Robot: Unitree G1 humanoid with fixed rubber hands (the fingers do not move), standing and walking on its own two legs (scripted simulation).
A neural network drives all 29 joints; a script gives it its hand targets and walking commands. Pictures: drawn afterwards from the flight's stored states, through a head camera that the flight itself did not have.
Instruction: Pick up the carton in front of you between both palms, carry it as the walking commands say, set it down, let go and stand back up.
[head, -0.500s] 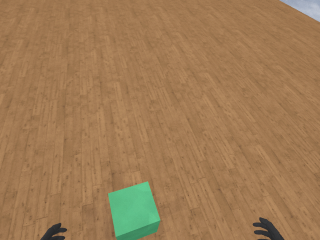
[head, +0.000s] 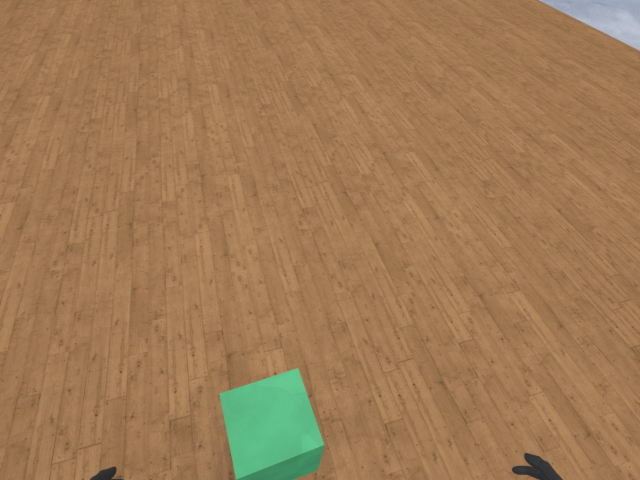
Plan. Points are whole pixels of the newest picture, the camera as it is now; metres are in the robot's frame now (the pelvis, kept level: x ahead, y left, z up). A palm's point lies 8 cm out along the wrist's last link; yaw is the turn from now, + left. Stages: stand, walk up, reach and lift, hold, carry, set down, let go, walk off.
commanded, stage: stand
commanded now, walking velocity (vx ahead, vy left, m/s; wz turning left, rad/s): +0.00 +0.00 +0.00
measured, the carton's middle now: (271, 433) +0.37 +0.09 -0.65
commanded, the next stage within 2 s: none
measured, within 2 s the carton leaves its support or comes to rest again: neither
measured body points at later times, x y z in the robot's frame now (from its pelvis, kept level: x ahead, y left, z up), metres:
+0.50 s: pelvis -0.01 +0.00 +0.00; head -0.01 +0.01 +0.45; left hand +0.08 +0.31 -0.12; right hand +0.09 -0.32 -0.10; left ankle +0.02 +0.11 -0.74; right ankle -0.06 -0.15 -0.74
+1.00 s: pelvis -0.01 -0.01 +0.00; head -0.01 +0.01 +0.45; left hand +0.07 +0.31 -0.12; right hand +0.10 -0.32 -0.10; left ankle +0.02 +0.11 -0.74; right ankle -0.06 -0.15 -0.74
